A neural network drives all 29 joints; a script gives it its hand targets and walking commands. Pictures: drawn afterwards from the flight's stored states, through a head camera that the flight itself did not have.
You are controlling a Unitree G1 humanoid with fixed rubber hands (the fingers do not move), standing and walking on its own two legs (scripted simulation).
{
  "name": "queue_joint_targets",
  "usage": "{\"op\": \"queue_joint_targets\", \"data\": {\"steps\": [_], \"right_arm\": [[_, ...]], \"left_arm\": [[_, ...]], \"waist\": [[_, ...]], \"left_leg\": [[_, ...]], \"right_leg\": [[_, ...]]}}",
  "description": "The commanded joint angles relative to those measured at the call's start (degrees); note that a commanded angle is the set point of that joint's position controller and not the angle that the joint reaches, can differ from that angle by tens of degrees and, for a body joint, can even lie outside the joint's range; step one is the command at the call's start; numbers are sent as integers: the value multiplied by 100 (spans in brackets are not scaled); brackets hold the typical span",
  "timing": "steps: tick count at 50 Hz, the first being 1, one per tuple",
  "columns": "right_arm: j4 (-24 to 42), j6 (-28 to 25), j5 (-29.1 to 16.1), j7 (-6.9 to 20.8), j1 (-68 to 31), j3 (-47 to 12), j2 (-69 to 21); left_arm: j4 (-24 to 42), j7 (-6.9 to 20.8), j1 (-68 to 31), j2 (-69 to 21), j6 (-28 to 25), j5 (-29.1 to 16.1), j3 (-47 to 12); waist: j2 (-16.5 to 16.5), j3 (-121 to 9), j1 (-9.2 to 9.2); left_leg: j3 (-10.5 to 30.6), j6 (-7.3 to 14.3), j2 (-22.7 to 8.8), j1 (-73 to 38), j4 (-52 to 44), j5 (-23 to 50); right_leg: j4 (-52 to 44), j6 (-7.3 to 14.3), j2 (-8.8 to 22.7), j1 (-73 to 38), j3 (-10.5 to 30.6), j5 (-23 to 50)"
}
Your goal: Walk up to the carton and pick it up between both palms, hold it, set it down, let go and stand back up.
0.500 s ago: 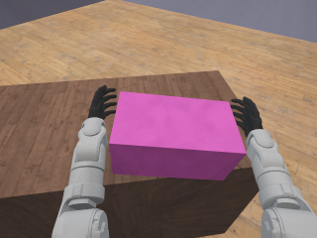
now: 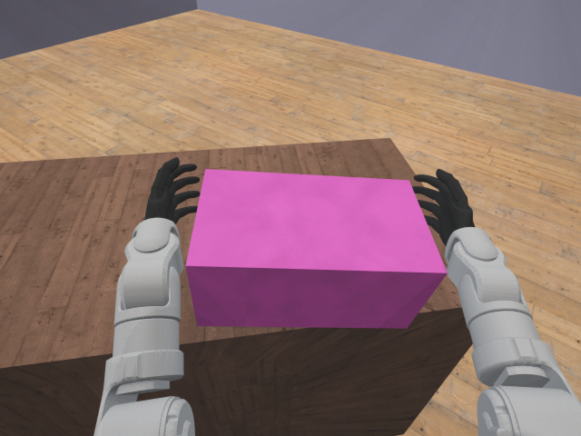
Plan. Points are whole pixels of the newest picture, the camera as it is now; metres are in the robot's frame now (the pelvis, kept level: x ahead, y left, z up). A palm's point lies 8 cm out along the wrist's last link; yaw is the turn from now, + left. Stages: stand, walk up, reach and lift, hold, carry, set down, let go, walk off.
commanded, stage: reach and lift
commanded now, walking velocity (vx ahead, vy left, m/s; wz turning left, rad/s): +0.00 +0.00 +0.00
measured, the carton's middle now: (307, 250) +0.35 -0.01 +0.09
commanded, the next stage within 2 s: hold in 0.78 s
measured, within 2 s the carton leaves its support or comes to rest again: neither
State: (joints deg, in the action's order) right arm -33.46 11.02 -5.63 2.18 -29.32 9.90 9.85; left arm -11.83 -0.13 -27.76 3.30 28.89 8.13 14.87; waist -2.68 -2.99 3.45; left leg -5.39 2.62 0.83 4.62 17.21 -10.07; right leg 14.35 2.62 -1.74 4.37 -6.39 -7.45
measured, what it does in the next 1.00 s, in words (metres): stands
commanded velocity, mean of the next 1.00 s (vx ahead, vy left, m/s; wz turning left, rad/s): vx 0.00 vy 0.00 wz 0.00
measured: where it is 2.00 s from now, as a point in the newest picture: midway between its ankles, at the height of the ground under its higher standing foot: outside the picture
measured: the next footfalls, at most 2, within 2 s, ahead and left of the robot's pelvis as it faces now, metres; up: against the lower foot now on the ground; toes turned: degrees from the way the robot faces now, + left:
none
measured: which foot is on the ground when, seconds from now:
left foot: down 0.00-1.00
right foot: down 0.00-1.00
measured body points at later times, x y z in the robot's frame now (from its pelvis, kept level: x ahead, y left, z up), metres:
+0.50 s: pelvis -0.01 +0.00 +0.00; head -0.06 +0.03 +0.45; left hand +0.36 +0.19 +0.17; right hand +0.36 -0.21 +0.16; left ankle +0.00 +0.08 -0.75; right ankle +0.01 -0.08 -0.75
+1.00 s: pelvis -0.01 +0.00 +0.00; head -0.06 +0.02 +0.45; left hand +0.36 +0.19 +0.20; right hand +0.36 -0.21 +0.19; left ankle +0.00 +0.08 -0.75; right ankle +0.01 -0.08 -0.75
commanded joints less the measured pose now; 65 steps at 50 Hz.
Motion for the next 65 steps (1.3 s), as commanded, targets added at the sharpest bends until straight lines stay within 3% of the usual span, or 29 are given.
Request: {"op": "queue_joint_targets", "data": {"steps": [1,3,4,7,10,13,16,17,18,19,20,24,26,28,30,32,37,39,44,47,50,51,54,55,58,61,62,63,65], "right_arm": [[1885,-364,-404,522,-4155,-1768,-2507],[1811,-312,-376,522,-4060,-1732,-2551],[2008,-317,-407,513,-4081,-1783,-2575],[1724,-224,-442,541,-4141,-1601,-2405],[1580,-135,-339,584,-4221,-1531,-2431],[1669,-117,-410,591,-4297,-1602,-2493],[1606,-36,-433,578,-4408,-1608,-2433],[1551,-22,-471,578,-4380,-1584,-2462],[1775,-32,-482,566,-4571,-1684,-2558],[1685,-12,-446,579,-4547,-1593,-2493],[1460,10,-402,602,-4548,-1466,-2519],[1601,-25,-470,628,-4602,-1548,-2572],[1671,38,-486,604,-4696,-1656,-2538],[1474,121,-524,586,-4708,-1596,-2555],[1740,149,-610,534,-4698,-1659,-2638],[1796,177,-657,503,-4655,-1743,-2560],[1573,297,-681,500,-4601,-1672,-2471],[1768,342,-801,502,-4697,-1793,-2529],[2113,564,-958,377,-4686,-1991,-2526],[2088,625,-1062,345,-4566,-2070,-2536],[2117,747,-1017,346,-4785,-2017,-2504],[2055,769,-1037,358,-4743,-1977,-2474],[1898,836,-1073,349,-4705,-1903,-2448],[2050,828,-1047,366,-4817,-1915,-2478],[2027,877,-1093,362,-4792,-1901,-2451],[1837,913,-999,383,-4905,-1826,-2445],[1851,911,-1026,386,-4998,-1873,-2490],[1949,903,-1068,392,-5024,-1865,-2458],[1799,958,-1093,392,-4978,-1837,-2388]], "left_arm": [[620,806,-3052,-2381,81,-567,-2203],[555,806,-3103,-2424,74,-634,-2237],[794,788,-3192,-2524,55,-657,-2315],[690,752,-3249,-2505,129,-640,-2367],[607,754,-3413,-2502,183,-643,-2255],[660,755,-3304,-2532,244,-668,-2246],[551,763,-3319,-2451,321,-651,-2174],[449,783,-3266,-2487,336,-592,-2159],[630,794,-3454,-2429,316,-630,-2125],[453,781,-3382,-2400,327,-615,-2114],[469,783,-3486,-2439,324,-626,-2101],[833,732,-3726,-2508,276,-738,-2316],[621,762,-3750,-2443,333,-706,-2259],[391,810,-3592,-2345,423,-611,-2097],[607,817,-3537,-2411,441,-682,-2020],[624,820,-3653,-2344,436,-704,-2074],[907,833,-3807,-2361,518,-745,-2222],[1020,806,-3819,-2346,548,-768,-2256],[947,909,-3554,-2129,705,-769,-2038],[1232,904,-3588,-2165,745,-738,-2092],[1150,927,-3749,-2091,843,-731,-1997],[1036,941,-3671,-2038,878,-667,-1980],[1091,950,-3800,-2040,914,-767,-2007],[1159,940,-3939,-2068,891,-793,-2027],[1209,913,-3947,-2097,912,-808,-2110],[987,964,-3977,-2114,946,-764,-1942],[960,949,-4050,-2151,969,-798,-2004],[1176,925,-4063,-2143,955,-858,-2132],[1050,915,-4041,-2140,1011,-837,-2041]], "waist": [[46,-1838,-50],[76,-1907,16],[223,-2145,-40],[373,-1890,48],[327,-1722,32],[307,-1957,-43],[167,-1837,25],[251,-1659,-36],[99,-1844,-94],[150,-1751,-4],[268,-1721,-64],[332,-2093,37],[280,-1976,62],[323,-1757,-46],[132,-1952,-91],[116,-2027,-23],[435,-1914,85],[347,-2057,109],[113,-2114,-34],[275,-2263,33],[110,-2012,1],[273,-1806,7],[320,-1839,96],[367,-2044,28],[332,-2035,102],[322,-1881,10],[308,-1869,105],[441,-2052,61],[374,-1954,59]], "left_leg": [[500,-225,-120,-224,-191,1006],[492,-212,-67,-255,-183,1050],[447,-256,-72,-308,-110,1124],[549,-358,-147,-457,-159,1223],[499,-321,-148,-245,-250,902],[539,-373,-222,-479,-159,1209],[521,-342,-188,-366,-242,1095],[530,-346,-183,-292,-237,972],[479,-274,-153,-218,-236,881],[578,-289,-174,-256,-268,781],[545,-337,-254,-246,-322,715],[627,-366,-234,-448,-274,825],[535,-312,-164,-270,-252,860],[439,-246,-92,-158,-279,609],[461,-236,-94,-149,-201,826],[488,-261,-132,-142,-242,919],[494,-360,-143,-205,-266,923],[516,-340,-103,-372,-205,1161],[464,-224,16,-198,-134,1188],[454,-288,8,-387,-89,1450],[471,-238,-22,-267,-177,1206],[436,-265,-19,-245,-206,1135],[469,-276,-19,-209,-214,1026],[485,-281,-63,-298,-188,1013],[523,-319,-59,-336,-167,1186],[490,-315,-106,-161,-250,817],[530,-293,-80,-157,-224,774],[561,-325,-95,-283,-205,948],[534,-345,-109,-294,-178,1089]], "right_leg": [[146,-347,158,-822,432,1611],[176,-318,142,-739,454,1659],[181,-315,134,-845,440,1715],[84,-280,90,-506,428,1329],[41,-238,80,-492,412,1016],[63,-219,71,-591,381,1130],[44,-272,78,-585,406,1099],[23,-248,100,-540,453,1046],[33,-280,89,-637,439,1010],[61,-266,99,-511,429,882],[26,-223,117,-421,419,654],[56,-228,84,-410,436,864],[40,-252,96,-507,408,951],[28,-273,135,-549,447,835],[41,-246,133,-705,502,1075],[79,-273,124,-782,493,1224],[-7,-240,99,-567,459,918],[28,-262,66,-588,446,1182],[84,-298,81,-905,534,1640],[139,-315,56,-926,512,1857],[26,-317,57,-811,494,1478],[0,-305,75,-774,522,1419],[42,-280,40,-668,527,1284],[28,-278,58,-678,516,1251],[34,-285,-4,-628,481,1312],[-20,-280,60,-749,524,976],[9,-276,37,-637,516,932],[29,-262,1,-643,483,1014],[-3,-232,16,-647,485,1047]]}}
